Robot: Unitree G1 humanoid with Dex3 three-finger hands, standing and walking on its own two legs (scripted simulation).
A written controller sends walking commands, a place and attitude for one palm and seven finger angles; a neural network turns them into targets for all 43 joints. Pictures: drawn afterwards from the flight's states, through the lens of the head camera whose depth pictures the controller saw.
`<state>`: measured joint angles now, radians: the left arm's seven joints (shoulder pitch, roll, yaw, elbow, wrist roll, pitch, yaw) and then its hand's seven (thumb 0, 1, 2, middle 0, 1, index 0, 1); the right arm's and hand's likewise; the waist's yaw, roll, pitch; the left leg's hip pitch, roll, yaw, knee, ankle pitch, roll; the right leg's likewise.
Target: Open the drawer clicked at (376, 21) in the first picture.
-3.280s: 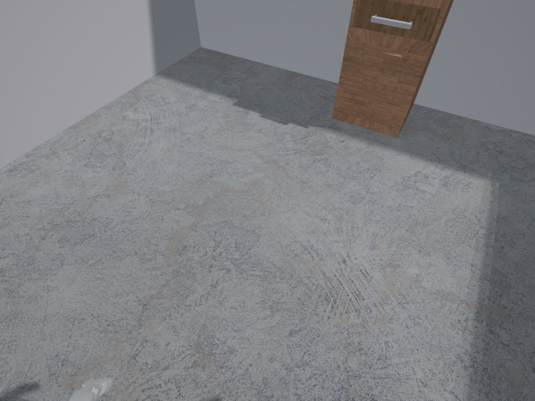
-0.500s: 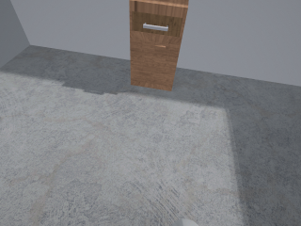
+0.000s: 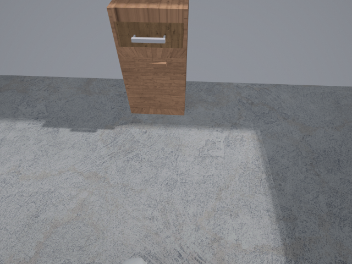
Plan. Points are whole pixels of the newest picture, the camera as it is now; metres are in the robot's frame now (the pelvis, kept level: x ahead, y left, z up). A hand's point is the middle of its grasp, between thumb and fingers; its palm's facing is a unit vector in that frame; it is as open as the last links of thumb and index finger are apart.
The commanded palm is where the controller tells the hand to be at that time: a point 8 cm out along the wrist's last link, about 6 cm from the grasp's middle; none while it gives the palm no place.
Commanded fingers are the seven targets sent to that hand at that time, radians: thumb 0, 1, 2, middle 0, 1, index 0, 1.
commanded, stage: walk to a spot facing it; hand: left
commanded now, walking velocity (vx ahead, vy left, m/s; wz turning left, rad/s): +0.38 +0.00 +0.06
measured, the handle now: (148, 38) +1.27 +0.19 -0.11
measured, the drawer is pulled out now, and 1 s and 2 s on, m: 0.00 0.00 0.00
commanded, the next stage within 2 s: turn to face it in 0.76 s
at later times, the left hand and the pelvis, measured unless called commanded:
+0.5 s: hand (89, 263) +0.16 +0.24 -0.18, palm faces +0.08 -0.99 -0.13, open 7.4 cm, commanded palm none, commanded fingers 0.00 0.90 0.90 -0.20 -0.30 -0.20 -0.30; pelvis +0.21 +0.08 +0.00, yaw +0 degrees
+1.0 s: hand (137, 141) +0.55 +0.16 -0.16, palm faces -0.17 -0.96 -0.21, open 7.4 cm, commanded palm none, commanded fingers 0.00 0.90 0.90 -0.20 -0.30 -0.20 -0.30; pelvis +0.41 +0.01 -0.01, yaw -8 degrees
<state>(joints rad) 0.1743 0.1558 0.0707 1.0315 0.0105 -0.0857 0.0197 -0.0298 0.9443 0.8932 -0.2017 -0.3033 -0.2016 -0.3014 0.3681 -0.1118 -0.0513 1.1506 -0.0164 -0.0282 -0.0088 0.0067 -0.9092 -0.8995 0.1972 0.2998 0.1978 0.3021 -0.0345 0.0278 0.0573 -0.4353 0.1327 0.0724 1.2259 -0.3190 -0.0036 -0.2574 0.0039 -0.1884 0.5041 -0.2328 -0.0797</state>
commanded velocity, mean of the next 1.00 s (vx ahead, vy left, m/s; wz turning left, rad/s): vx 0.28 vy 0.00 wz -0.12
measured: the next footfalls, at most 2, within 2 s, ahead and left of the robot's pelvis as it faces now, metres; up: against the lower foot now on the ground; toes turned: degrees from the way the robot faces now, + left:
left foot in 0.34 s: +0.29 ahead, +0.16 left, +0.00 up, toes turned +12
right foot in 0.90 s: +0.50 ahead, -0.09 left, +0.00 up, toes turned -18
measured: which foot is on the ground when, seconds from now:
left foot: up 0.00-0.32, down 0.34-0.90, up 0.92-1.00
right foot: down 0.00-0.36, up 0.38-0.88, down 0.90-1.00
